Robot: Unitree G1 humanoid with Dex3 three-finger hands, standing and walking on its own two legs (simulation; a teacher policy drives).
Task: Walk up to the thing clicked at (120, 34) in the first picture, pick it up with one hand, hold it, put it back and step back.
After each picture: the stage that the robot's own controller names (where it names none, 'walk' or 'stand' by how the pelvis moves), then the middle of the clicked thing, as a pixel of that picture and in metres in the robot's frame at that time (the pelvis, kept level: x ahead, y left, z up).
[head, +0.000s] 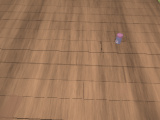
stand; (118, 38) +1.42 -0.47 -0.72
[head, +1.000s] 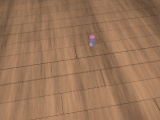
walk; (92, 40) +1.36 -0.05 -0.70
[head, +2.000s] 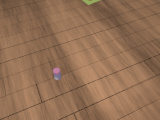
walk; (57, 73) +0.84 +0.25 -0.71
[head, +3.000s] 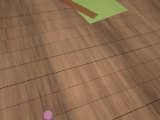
walk; (48, 117) +0.43 +0.19 -0.70
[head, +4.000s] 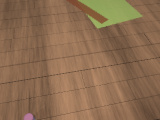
stand; out of the picture +0.42 +0.37 -0.69
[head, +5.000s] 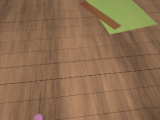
walk; out of the picture +0.44 +0.32 -0.72
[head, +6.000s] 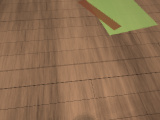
stand; out of the picture +0.36 +0.30 -0.72
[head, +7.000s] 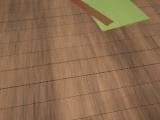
stand; out of the picture +0.38 +0.33 -0.72
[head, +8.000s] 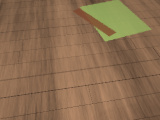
stand; out of the picture +0.36 +0.33 -0.73
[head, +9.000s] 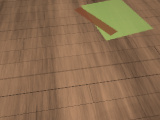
stand; out of the picture +0.36 +0.33 -0.73
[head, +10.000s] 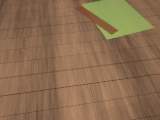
stand; out of the picture +0.35 +0.32 -0.73
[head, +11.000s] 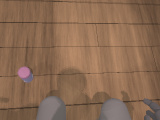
go down; (26, 75) +0.44 +0.31 -0.48
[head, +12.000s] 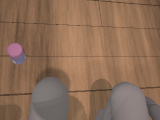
go down; (16, 54) +0.46 +0.31 -0.32
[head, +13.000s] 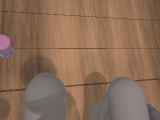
go down; (4, 47) +0.45 +0.33 -0.30
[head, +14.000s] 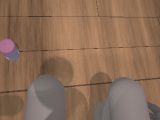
go down; (9, 50) +0.46 +0.33 -0.31
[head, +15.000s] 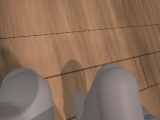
close in; out of the picture +0.43 +0.35 -0.24
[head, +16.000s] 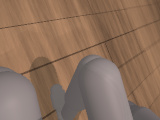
close; out of the picture +0.42 +0.37 -0.22
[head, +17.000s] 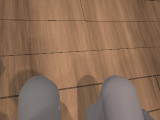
lift; out of the picture +0.35 +0.32 -0.12
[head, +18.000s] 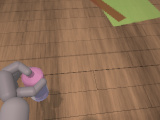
hold; (36, 85) +0.34 +0.17 +0.01
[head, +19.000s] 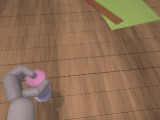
hold; (39, 86) +0.34 +0.16 -0.02
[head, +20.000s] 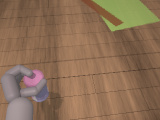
hold; (37, 86) +0.35 +0.17 -0.02
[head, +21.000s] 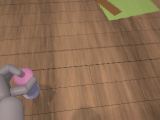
crouch; (27, 84) +0.36 +0.20 -0.05
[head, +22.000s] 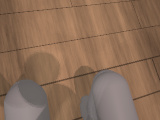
lower; out of the picture +0.50 +0.37 -0.27
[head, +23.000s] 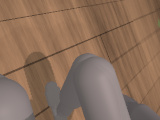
lower; out of the picture +0.48 +0.47 -0.26
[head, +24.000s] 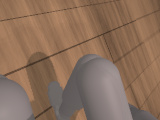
lower; out of the picture +0.47 +0.47 -0.25
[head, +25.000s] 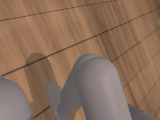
lower; out of the picture +0.46 +0.48 -0.26
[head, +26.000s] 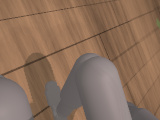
lower; out of the picture +0.46 +0.48 -0.26
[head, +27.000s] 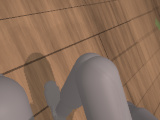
loosen; out of the picture +0.46 +0.49 -0.26
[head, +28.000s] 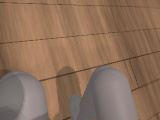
stand; out of the picture +0.48 +0.48 -0.28
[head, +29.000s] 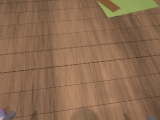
stand; (1, 118) +0.40 +0.52 -0.65
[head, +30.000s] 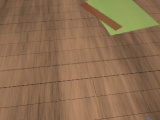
stand; out of the picture +0.34 +0.62 -0.69
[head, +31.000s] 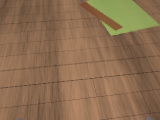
stand; out of the picture +0.27 +0.72 -0.69
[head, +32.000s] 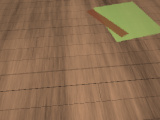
stand; out of the picture +0.24 +0.79 -0.74
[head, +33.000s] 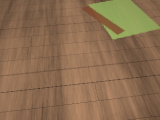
stand; out of the picture +0.15 +0.87 -0.75
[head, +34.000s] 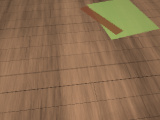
stand; out of the picture +0.10 +0.94 -0.75
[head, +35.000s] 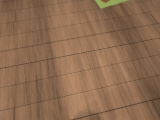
walk; out of the picture +0.10 +0.97 -0.72
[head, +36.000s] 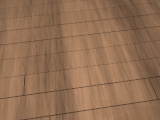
walk; out of the picture +0.39 +1.04 -0.72
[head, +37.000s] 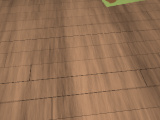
stand; out of the picture +0.63 +1.11 -0.73
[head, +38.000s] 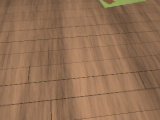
stand; out of the picture +0.59 +1.11 -0.75
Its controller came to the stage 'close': yes
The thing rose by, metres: 0.70
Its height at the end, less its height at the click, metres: -0.02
